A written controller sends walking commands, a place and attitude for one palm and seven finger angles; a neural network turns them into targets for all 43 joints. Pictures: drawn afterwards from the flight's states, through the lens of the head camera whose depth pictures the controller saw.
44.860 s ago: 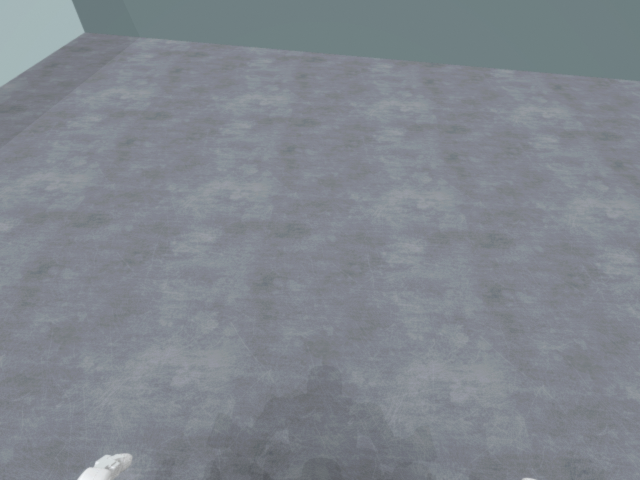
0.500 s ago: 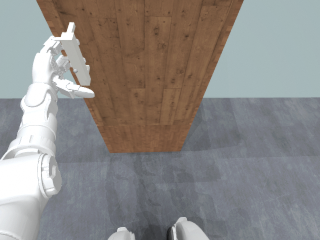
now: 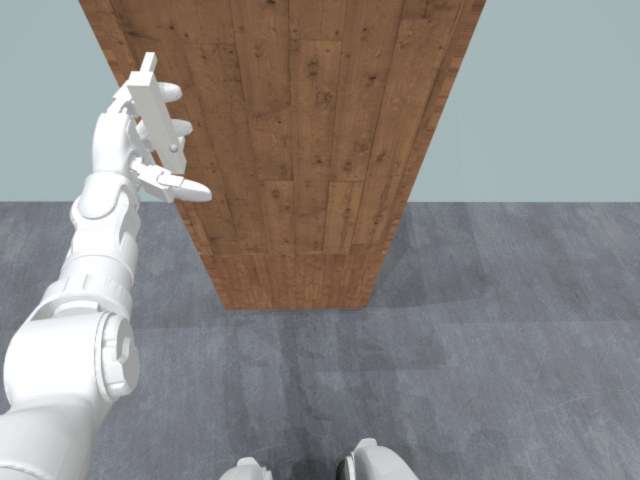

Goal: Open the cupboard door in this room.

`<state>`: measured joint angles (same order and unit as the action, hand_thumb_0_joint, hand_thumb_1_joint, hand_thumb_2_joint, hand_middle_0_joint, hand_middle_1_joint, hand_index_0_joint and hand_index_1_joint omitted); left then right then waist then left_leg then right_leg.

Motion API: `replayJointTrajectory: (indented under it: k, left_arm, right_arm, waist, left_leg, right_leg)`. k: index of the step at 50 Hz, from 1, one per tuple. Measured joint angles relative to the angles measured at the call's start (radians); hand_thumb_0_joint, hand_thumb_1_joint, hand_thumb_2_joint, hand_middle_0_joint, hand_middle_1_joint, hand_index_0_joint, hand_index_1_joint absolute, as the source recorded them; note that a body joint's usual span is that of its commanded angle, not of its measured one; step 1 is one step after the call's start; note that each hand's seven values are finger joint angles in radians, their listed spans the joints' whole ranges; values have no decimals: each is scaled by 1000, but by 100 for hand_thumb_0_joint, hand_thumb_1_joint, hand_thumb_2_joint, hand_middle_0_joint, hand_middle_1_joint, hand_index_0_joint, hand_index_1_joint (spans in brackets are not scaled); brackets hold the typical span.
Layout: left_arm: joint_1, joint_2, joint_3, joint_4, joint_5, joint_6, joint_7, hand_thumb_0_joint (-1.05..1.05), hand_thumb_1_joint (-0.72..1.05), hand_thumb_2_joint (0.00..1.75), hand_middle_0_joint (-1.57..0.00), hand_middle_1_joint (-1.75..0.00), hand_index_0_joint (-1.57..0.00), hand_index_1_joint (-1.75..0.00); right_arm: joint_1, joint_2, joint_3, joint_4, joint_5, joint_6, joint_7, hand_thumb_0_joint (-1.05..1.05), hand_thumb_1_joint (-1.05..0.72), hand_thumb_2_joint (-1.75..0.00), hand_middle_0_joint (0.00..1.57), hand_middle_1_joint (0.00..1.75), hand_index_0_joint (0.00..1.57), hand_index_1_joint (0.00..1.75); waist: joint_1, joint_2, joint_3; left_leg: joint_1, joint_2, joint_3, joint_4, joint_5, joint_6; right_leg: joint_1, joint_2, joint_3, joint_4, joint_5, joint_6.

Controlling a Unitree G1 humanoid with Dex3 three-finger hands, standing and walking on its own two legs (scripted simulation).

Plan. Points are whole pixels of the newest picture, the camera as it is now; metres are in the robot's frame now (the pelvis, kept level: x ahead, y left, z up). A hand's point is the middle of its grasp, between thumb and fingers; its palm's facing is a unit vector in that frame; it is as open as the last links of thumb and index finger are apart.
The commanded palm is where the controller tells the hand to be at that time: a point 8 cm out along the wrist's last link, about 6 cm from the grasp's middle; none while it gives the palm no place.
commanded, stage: slide the fingers in behind the handle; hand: left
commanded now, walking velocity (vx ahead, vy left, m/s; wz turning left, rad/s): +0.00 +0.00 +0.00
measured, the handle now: (163, 117) +0.56 +0.17 +0.10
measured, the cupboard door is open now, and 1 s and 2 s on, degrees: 0 0 31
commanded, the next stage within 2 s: close the thumb around the handle in 0.24 s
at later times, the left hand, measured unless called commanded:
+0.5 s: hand (174, 147) +0.50 +0.15 +0.10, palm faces -0.05 -1.00 +0.00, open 13.4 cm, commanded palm +0.48 +0.20 +0.10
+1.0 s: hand (177, 145) +0.51 +0.14 +0.10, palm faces -0.05 -1.00 -0.01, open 5.7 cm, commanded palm +0.48 +0.19 +0.10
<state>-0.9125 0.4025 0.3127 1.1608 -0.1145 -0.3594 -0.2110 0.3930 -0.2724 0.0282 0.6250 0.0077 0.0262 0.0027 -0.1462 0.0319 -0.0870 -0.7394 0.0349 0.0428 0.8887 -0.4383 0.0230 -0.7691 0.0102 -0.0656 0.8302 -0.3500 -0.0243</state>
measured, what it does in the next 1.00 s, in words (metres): stands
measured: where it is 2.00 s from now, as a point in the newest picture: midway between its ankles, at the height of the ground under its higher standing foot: outside the picture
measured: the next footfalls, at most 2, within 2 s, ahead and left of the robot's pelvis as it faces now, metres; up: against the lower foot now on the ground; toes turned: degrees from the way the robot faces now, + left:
none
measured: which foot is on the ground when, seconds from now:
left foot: down 0.00-1.00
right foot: down 0.00-1.00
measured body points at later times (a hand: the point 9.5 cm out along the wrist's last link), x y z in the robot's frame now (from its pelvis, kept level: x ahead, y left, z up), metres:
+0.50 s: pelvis +0.00 +0.00 +0.00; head +0.10 +0.01 +0.44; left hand +0.50 +0.20 +0.10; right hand +0.00 -0.26 -0.12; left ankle -0.01 +0.10 -0.69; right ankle +0.02 -0.11 -0.69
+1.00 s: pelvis +0.01 +0.01 +0.00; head +0.11 +0.01 +0.44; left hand +0.50 +0.20 +0.10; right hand +0.02 -0.25 -0.12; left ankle -0.01 +0.10 -0.69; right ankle +0.02 -0.11 -0.69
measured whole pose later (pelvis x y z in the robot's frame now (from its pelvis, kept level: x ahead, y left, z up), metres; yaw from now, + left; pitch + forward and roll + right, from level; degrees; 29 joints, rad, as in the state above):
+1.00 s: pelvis +0.01 +0.01 +0.00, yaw +0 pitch +17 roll -2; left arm -0.90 0.38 0.30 1.14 -0.11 -0.36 -0.18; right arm 0.41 -0.27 0.02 0.63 0.00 0.03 0.01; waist -0.14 0.04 -0.09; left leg -0.73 0.03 0.05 0.88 -0.45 0.03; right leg -0.76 0.01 -0.06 0.82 -0.36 -0.02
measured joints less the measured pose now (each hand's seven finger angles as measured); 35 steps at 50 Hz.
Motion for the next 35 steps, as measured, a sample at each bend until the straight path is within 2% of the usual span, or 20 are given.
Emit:
replayJointTrajectory:
  k: [22, 28, 35]
  left_arm:
    - [-13, 5, 5, 19, -3, -9, -1, -2, -47, 31, -30, -121, -30, -121]
    - [-18, 17, 1, 18, 8, 1, 4, -1, -29, 39, -31, -123, -31, -123]
    - [-16, -2, 2, 9, 0, -5, 3, -1, 4, 53, -34, -126, -34, -126]
  right_arm:
    - [20, -3, 0, 12, -2, -4, 1, 0, -90, -89, 20, 30, 21, 30]
    - [20, -2, 0, 2, -4, -4, -1, 0, -90, -89, 20, 30, 21, 30]
    - [19, -1, -1, 10, -6, -2, 2, 0, -90, -89, 20, 30, 21, 30]
  waist:
    - [-9, 2, 2]
    - [-14, 2, 5]
    - [-9, 4, -2]
  left_leg:
    - [-7, -1, 5, 2, -2, 4]
    - [-14, -2, 3, 5, -3, 6]
    - [-13, -3, 5, 6, -8, 8]
  right_leg:
    - [-8, 0, 6, 0, 2, 5]
    - [-13, -1, 5, 0, 1, 6]
    - [-13, -1, 8, 1, -3, 9]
